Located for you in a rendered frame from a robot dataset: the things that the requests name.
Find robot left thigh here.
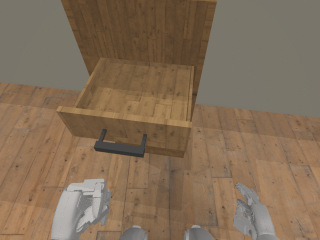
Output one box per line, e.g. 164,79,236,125
119,227,148,240

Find robot thigh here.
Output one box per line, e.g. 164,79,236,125
184,227,215,240
119,227,148,240

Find robot right thigh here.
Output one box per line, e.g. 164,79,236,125
184,227,215,240

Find drawer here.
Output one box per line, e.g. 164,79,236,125
56,57,194,151

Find cabinet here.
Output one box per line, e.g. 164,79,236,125
61,0,217,158

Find right robot hand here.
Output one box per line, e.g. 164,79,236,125
233,182,276,240

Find left robot hand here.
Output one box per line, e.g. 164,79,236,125
50,178,111,240

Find handle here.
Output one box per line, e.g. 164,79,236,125
94,129,147,158

